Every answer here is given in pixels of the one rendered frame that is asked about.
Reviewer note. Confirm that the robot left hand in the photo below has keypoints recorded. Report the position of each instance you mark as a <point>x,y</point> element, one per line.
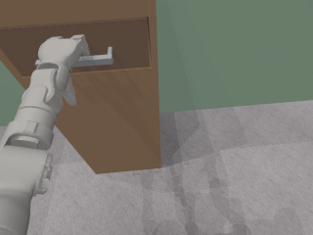
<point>66,51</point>

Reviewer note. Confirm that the cabinet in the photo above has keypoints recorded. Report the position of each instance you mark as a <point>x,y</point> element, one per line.
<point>115,124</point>

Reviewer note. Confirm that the handle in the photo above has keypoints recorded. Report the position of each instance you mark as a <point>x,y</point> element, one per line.
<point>95,60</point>

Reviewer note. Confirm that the left robot upper arm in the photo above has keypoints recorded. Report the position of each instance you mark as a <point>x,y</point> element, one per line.
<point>24,173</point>

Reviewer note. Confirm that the drawer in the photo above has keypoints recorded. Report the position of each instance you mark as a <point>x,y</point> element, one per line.
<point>128,38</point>

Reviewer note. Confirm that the left robot forearm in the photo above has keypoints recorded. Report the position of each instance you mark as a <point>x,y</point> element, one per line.
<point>35,119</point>

